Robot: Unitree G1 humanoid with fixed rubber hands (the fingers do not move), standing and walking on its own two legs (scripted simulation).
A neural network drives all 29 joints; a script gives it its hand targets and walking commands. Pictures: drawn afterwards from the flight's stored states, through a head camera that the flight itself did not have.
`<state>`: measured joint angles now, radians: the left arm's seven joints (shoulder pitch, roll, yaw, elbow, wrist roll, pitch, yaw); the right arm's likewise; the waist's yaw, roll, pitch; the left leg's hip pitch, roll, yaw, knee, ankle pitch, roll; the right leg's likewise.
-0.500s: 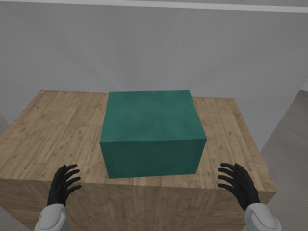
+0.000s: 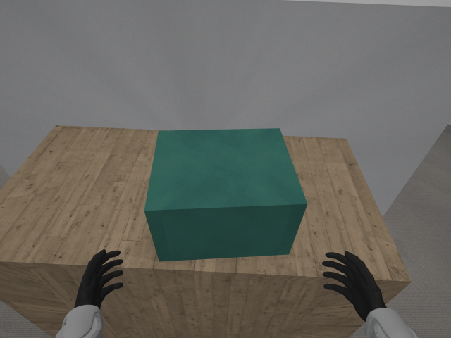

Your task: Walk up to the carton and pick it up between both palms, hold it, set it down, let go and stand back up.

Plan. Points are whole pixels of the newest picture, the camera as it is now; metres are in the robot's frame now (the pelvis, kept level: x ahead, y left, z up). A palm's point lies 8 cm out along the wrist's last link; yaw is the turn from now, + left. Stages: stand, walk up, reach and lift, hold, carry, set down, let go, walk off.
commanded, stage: set down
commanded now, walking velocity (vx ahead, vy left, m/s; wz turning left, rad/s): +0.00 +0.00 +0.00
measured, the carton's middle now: (222, 191) +0.44 +0.04 +0.01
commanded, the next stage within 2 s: let go in 0.90 s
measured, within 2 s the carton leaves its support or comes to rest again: neither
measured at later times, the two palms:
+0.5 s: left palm (92, 303) +0.21 +0.25 -0.03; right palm (362, 303) +0.21 -0.21 -0.01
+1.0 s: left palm (99, 321) +0.19 +0.25 -0.06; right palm (361, 302) +0.22 -0.21 -0.01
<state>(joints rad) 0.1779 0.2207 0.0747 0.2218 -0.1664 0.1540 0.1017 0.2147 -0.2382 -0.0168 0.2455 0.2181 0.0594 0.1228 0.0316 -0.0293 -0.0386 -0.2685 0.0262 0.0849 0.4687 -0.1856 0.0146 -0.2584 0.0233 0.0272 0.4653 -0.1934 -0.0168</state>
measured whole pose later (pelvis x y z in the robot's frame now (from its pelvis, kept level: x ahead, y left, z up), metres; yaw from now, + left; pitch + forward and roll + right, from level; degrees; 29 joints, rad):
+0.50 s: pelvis +0.02 +0.01 +0.00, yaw +0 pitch +0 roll -1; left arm 0.24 0.22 0.06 0.23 -0.11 0.16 0.06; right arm 0.26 -0.24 -0.02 0.32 0.19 -0.04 0.13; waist 0.03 -0.03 -0.03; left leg -0.25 0.03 0.08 0.46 -0.21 0.02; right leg -0.22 0.02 0.03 0.42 -0.20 -0.02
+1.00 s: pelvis +0.02 +0.01 +0.00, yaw +0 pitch -3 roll -1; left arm 0.19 0.22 0.01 0.39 -0.04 0.22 0.05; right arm 0.20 -0.24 -0.02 0.43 0.10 -0.05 0.16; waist 0.03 -0.05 0.00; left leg -0.20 0.03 0.08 0.46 -0.22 0.02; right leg -0.16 0.02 0.03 0.41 -0.20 -0.02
